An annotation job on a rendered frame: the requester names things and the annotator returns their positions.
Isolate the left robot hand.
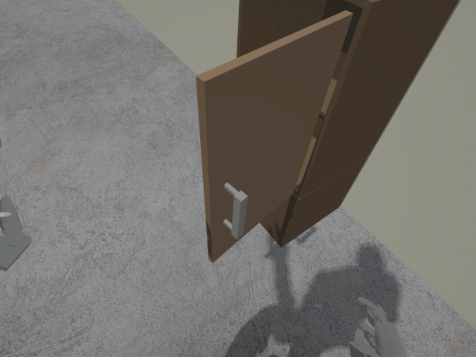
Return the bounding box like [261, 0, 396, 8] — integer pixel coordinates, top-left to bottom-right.
[0, 139, 32, 271]

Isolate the right robot hand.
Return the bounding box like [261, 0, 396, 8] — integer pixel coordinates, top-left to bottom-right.
[350, 297, 408, 357]

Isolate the cupboard door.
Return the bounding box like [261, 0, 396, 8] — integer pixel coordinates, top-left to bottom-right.
[196, 10, 353, 263]

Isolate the handle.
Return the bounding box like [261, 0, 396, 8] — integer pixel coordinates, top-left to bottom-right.
[223, 182, 248, 239]

